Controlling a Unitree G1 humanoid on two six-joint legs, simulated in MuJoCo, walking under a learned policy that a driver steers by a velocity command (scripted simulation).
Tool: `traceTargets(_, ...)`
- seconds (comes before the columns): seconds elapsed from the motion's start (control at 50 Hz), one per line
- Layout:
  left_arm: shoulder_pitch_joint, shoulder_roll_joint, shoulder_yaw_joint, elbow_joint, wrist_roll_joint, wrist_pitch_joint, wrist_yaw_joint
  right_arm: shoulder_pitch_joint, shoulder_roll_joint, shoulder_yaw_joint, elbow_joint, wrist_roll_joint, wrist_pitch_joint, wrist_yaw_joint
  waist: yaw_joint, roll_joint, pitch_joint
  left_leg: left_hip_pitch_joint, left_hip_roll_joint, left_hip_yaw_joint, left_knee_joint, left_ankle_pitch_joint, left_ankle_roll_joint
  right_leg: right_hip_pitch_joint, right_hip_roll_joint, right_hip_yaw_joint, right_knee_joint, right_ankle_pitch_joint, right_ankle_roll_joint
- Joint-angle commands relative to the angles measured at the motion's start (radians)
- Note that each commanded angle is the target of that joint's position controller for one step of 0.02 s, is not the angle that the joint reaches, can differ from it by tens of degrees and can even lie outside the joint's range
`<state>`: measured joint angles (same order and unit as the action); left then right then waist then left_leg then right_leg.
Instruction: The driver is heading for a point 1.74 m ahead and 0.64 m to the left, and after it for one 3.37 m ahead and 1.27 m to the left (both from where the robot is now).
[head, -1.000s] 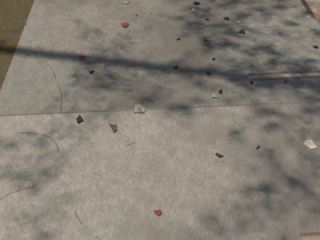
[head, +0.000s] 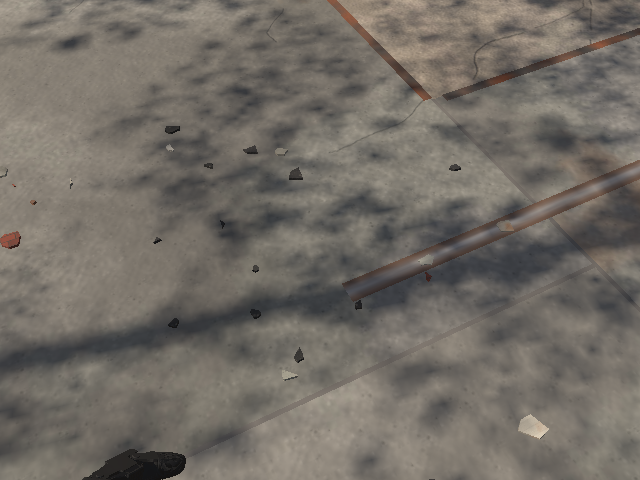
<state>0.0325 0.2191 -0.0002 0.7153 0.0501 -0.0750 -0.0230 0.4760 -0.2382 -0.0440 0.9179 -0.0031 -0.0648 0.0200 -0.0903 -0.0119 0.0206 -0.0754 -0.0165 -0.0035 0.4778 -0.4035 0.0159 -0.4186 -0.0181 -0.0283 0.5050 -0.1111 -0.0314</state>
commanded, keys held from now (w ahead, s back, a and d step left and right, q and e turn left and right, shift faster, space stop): w+q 0.80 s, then w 0.14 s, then no key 0.06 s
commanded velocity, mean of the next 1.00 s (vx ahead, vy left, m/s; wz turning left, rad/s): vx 0.50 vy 0.00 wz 0.49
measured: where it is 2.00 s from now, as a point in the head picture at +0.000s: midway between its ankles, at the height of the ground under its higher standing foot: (208, 400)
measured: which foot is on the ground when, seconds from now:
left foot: up 0.00-0.48, down 0.50-1.00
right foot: down 0.00-0.52, up 0.54-1.00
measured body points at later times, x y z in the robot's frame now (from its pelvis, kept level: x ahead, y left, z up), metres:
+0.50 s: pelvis +0.24 +0.04 -0.01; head +0.28 +0.05 +0.44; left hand +0.14 +0.28 -0.15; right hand +0.51 -0.12 -0.10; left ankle +0.33 +0.13 -0.73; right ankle +0.09 -0.10 -0.72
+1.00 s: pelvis +0.50 +0.13 +0.00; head +0.52 +0.15 +0.45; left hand +0.57 +0.44 -0.09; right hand +0.62 -0.12 -0.12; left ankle +0.33 +0.13 -0.73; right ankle +0.69 +0.11 -0.71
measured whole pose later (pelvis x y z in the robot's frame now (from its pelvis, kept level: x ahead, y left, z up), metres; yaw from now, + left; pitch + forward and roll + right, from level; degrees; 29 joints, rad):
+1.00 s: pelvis +0.50 +0.13 +0.00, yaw +32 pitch +2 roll +1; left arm 0.06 0.25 0.02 0.70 0.04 -0.04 -0.03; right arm 0.45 -0.28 -0.06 0.84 -0.01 -0.05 -0.01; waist -0.09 -0.03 0.03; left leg 0.05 -0.13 -0.16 0.30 -0.36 0.11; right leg -0.56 -0.03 -0.01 0.58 -0.05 -0.01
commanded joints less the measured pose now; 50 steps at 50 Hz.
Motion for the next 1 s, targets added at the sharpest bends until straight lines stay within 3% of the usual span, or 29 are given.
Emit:
traceTargets(0.02, 0.401, 0.324, 0.1, 0.034, 0.01, -0.003, 0.036, -0.014, -0.065, -0.014, -0.143, 0.019, -0.01, -0.01, 0.195, -0.274, -0.286, -0.559, -0.046, 0.015, 0.586, -0.145, 0.066, 0.658, -0.451, 0.643, -0.246, -0.284, -0.164)
traceTargets(0.04, 0.343, 0.227, 0.079, 0.024, -0.005, 0.004, 0.032, -0.035, -0.128, -0.032, -0.114, -0.003, 0.01, -0.017, 0.17, -0.125, -0.177, -0.6, 0.022, -0.052, 0.68, -0.1, 0.079, 0.559, -0.408, 0.583, -0.246, -0.348, -0.161)
traceTargets(0.06, 0.276, 0.156, 0.061, 0.017, -0.014, 0.0, 0.028, -0.068, -0.11, -0.032, -0.112, -0.005, 0.014, -0.007, 0.141, -0.081, -0.075, -0.6, 0.056, -0.062, 0.674, -0.014, 0.076, 0.454, -0.353, 0.446, -0.272, -0.295, -0.142)
traceTargets(0.08, 0.236, 0.12, 0.052, 0.016, -0.017, -0.005, 0.026, -0.082, -0.093, -0.031, -0.11, -0.005, 0.019, 0.0, 0.118, -0.084, -0.036, -0.573, 0.079, -0.054, 0.648, 0.04, 0.067, 0.385, -0.307, 0.336, -0.303, -0.202, -0.117)
traceTargets(0.12, 0.225, 0.097, 0.047, 0.029, -0.023, -0.018, 0.031, -0.086, -0.084, -0.035, -0.106, -0.026, 0.042, 0.014, 0.088, -0.11, -0.005, -0.543, 0.097, -0.04, 0.642, 0.096, 0.042, 0.322, -0.253, 0.197, -0.332, -0.05, -0.095)
traceTargets(0.18, 0.264, 0.113, 0.057, 0.056, -0.033, -0.039, 0.032, -0.151, -0.065, -0.035, -0.135, -0.029, 0.06, 0.029, 0.077, -0.079, -0.003, -0.593, 0.102, -0.03, 0.649, 0.18, 0.021, 0.335, -0.25, 0.09, -0.349, 0.131, -0.109)
traceTargets(0.28, 0.312, 0.115, 0.062, 0.094, -0.03, -0.038, 0.032, -0.316, -0.05, -0.024, -0.195, -0.031, 0.065, 0.047, 0.097, -0.068, 0.04, -0.656, 0.109, 0.0, 0.476, 0.335, 0.003, 0.359, -0.231, -0.057, -0.36, 0.201, -0.114)
traceTargets(0.38, 0.363, 0.161, 0.077, 0.127, -0.029, -0.028, 0.038, -0.464, -0.049, -0.008, -0.257, -0.036, 0.06, 0.065, 0.132, -0.064, 0.077, -0.564, 0.086, 0.094, 0.226, 0.351, 0.053, 0.417, -0.253, -0.152, -0.335, 0.282, -0.094)
traceTargets(0.44, 0.379, 0.195, 0.084, 0.144, -0.027, -0.009, 0.045, -0.454, -0.068, -0.015, -0.268, -0.041, 0.062, 0.057, 0.117, -0.078, 0.047, -0.472, 0.018, 0.155, 0.164, 0.221, 0.11, 0.502, -0.262, -0.206, -0.194, 0.632, -0.073)
traceTargets(0.48, 0.377, 0.229, 0.092, 0.148, -0.026, 0.011, 0.047, -0.306, -0.1, -0.034, -0.233, -0.043, 0.053, 0.041, 0.049, -0.085, -0.053, -0.294, -0.063, 0.173, 0.125, 0.126, 0.159, 0.513, -0.259, -0.228, 0.076, 0.837, -0.067)
traceTargets(0.5, 0.366, 0.231, 0.091, 0.139, -0.028, 0.018, 0.045, -0.144, -0.13, -0.053, -0.181, -0.051, 0.043, 0.026, -0.026, -0.039, -0.147, -0.069, -0.084, 0.142, 0.045, 0.166, 0.191, 0.41, -0.237, -0.246, 0.315, 0.705, -0.041)
traceTargets(0.52, 0.389, 0.16, 0.072, 0.093, -0.036, 0.015, 0.039, -0.04, -0.242, -0.087, -0.162, -0.059, 0.042, 0.009, -0.047, 0.101, -0.258, 0.225, 0.143, -0.18, 0.006, 0.013, 0.266, 0.106, -0.179, -0.246, 0.639, 0.259, 0.001)
traceTargets(0.54, 0.359, 0.121, 0.067, 0.019, -0.035, 0.005, 0.024, -0.085, -0.335, -0.107, -0.188, -0.026, 0.049, 0.005, 0.006, 0.259, -0.327, 0.391, 0.366, -0.738, -0.154, 0.094, 0.399, -0.24, 0.038, -0.102, 0.936, -0.44, 0.055)
traceTargets(0.56, 0.228, 0.172, 0.074, -0.007, -0.024, -0.002, 0.021, -0.074, -0.308, -0.103, -0.188, -0.01, 0.06, -0.001, -0.039, 0.085, -0.252, 0.358, 0.346, -0.663, -0.196, 0.181, 0.378, -0.351, -0.013, 0.052, 0.954, -0.361, 0.046)
traceTargets(0.58, 0.213, 0.148, 0.064, -0.012, -0.038, -0.013, 0.018, -0.117, -0.258, -0.089, -0.174, -0.006, 0.059, -0.01, -0.001, 0.052, -0.128, 0.229, 0.328, -0.518, -0.191, 0.283, 0.355, -0.356, -0.058, 0.053, 0.894, -0.267, 0.037)
traceTargets(0.6, 0.238, 0.141, 0.061, 0.006, -0.036, -0.018, 0.02, -0.157, -0.203, -0.073, -0.171, -0.006, 0.053, -0.014, 0.052, 0.001, -0.055, 0.094, 0.271, -0.419, -0.2, 0.401, 0.306, -0.29, -0.094, 0.054, 0.783, -0.224, 0.033)
traceTargets(0.62, 0.249, 0.14, 0.062, 0.009, -0.018, -0.006, 0.021, -0.193, -0.175, -0.063, -0.173, -0.001, 0.045, -0.017, 0.089, 0.004, -0.027, 0.004, 0.219, -0.349, -0.21, 0.48, 0.281, -0.227, -0.108, 0.061, 0.723, -0.222, 0.041)
traceTargets(0.66, 0.29, 0.134, 0.061, 0.02, 0.002, 0.03, 0.016, -0.214, -0.153, -0.052, -0.183, 0.003, 0.027, -0.013, 0.122, 0.022, -0.049, -0.072, 0.171, -0.286, -0.23, 0.565, 0.273, -0.143, -0.107, 0.054, 0.668, -0.217, 0.059)
traceTargets(0.74, 0.185, 0.113, 0.055, -0.021, 0.0, 0.053, 0.007, -0.145, -0.186, -0.061, -0.165, 0.002, 0.011, -0.009, 0.1, 0.039, -0.011, -0.103, 0.129, -0.266, -0.276, 0.505, 0.262, -0.211, -0.099, 0.032, 0.517, -0.1, 0.087)
traceTargets(0.82, 0.038, 0.111, 0.05, -0.064, -0.006, 0.049, 0.003, -0.067, -0.184, -0.061, -0.15, 0.003, 0.011, -0.011, 0.043, 0.067, 0.013, -0.022, 0.118, -0.284, -0.27, 0.48, 0.23, -0.278, -0.079, 0.038, 0.321, 0.045, 0.093)
traceTargets(0.92, -0.083, 0.101, 0.037, -0.102, -0.015, 0.03, -0.01, 0.015, -0.174, -0.051, -0.123, -0.007, 0.004, -0.023, -0.01, 0.075, 0.024, 0.084, 0.146, -0.281, -0.222, 0.626, 0.205, -0.242, -0.038, 0.012, 0.143, 0.107, 0.056)
traceTargets(0.96, -0.068, 0.11, 0.039, -0.103, -0.016, 0.02, -0.009, 0.003, -0.182, -0.049, -0.117, -0.011, 0.004, -0.03, 0.009, 0.081, 0.037, 0.098, 0.161, -0.283, -0.182, 0.731, 0.18, -0.17, -0.017, 0.014, 0.08, 0.072, 0.024)
traceTargets(1.0, 0.058, 0.134, 0.05, -0.062, -0.011, 0.007, 0.003, -0.027, -0.192, -0.047, -0.112, -0.01, 0.002, -0.037, 0.064, 0.092, 0.0, 0.092, 0.139, -0.262, -0.06, 0.989, 0.132, 0.015, 0.041, -0.002, 0.02, 0.023, -0.011)
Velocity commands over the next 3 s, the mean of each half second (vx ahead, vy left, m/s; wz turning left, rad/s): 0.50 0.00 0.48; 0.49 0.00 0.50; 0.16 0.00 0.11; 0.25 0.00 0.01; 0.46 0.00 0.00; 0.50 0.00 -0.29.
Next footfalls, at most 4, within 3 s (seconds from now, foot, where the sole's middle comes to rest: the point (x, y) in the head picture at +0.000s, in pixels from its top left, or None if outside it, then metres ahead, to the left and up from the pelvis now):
0.50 left None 0.37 0.15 -0.77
1.04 right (247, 373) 0.72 0.14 -0.77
1.44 left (169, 436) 0.59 0.31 -0.77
2.28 left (102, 318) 0.90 0.49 -0.77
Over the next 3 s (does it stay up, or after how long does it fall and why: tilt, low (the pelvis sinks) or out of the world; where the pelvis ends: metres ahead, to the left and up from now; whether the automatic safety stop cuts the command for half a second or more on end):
stays up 1.15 0.52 0.00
